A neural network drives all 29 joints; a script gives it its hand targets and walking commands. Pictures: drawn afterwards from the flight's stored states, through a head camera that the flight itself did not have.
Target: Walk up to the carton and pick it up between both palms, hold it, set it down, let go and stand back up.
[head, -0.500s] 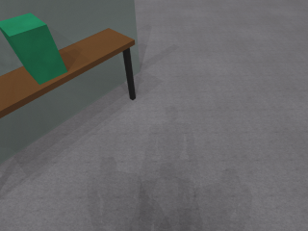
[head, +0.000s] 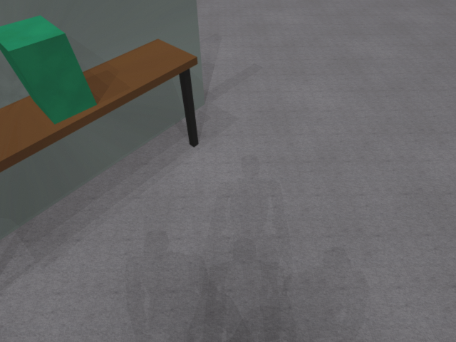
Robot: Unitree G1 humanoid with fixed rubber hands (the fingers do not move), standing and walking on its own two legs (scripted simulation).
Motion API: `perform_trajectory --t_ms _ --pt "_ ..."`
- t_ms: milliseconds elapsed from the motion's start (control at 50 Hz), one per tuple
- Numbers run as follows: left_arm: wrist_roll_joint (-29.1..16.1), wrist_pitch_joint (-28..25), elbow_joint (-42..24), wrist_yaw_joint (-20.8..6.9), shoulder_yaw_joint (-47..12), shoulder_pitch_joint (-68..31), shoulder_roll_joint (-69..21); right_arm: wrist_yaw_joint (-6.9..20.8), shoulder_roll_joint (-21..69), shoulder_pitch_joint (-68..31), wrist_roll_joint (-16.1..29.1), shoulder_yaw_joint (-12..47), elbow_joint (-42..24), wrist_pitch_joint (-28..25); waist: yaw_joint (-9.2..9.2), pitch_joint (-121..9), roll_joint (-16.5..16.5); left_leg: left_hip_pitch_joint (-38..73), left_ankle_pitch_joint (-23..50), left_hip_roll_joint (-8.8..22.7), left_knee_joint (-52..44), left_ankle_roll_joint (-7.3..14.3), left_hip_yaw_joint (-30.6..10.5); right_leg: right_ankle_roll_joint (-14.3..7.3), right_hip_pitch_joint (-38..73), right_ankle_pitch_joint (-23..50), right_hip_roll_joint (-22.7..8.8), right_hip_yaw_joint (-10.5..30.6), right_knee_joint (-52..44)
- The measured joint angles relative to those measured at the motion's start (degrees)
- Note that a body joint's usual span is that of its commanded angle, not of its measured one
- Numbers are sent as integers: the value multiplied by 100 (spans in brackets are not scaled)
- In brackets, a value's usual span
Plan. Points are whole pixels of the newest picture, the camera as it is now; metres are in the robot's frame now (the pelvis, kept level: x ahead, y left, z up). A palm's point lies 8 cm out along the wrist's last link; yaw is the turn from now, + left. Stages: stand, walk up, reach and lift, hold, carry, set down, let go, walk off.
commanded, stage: stand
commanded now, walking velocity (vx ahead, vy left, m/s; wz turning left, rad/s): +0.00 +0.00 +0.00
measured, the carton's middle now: (47, 71) +0.99 +0.63 -0.05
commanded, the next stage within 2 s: walk up in 0.80 s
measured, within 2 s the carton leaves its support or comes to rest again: neither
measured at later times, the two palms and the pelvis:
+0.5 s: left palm out of the picture -0.04 +0.20 -0.15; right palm out of the picture -0.03 -0.18 -0.15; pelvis +0.00 +0.01 +0.00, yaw +0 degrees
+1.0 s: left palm out of the picture -0.06 +0.19 -0.15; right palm out of the picture -0.04 -0.17 -0.15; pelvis +0.00 +0.01 +0.00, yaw +0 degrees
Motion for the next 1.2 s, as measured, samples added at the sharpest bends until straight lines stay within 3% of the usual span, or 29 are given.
perform_trajectory --t_ms 220,1000,1040,1120,1200 --pt "4 -4 20 -47 -16 75 -35 -22 51 111 15 20 11 35 87 -46 11 38 -9 -41 -25 37 -7 39 50 -13 -45 -11 -36" --pt "-3 -21 84 -60 -22 338 -167 22 88 237 25 16 -23 6 78 -60 34 5 96 -112 -104 105 47 120 -11 92 -132 28 -79" --pt "12 -6 -39 -46 83 322 -137 59 53 228 -38 -36 -155 34 17 -64 75 -245 -15 -86 203 98 -31 40 -207 -311 -127 -102 207" --pt "33 56 -308 89 284 160 142 85 27 167 -161 -250 -387 138 -109 -97 44 -707 -247 -147 795 55 -283 -55 -620 -417 -111 -335 891" --pt "19 -14 -657 176 402 -87 247 91 -205 -6 -199 -352 -556 197 -75 -96 289 -1088 -398 -116 1287 -53 -601 -141 -729 -400 26 -618 947"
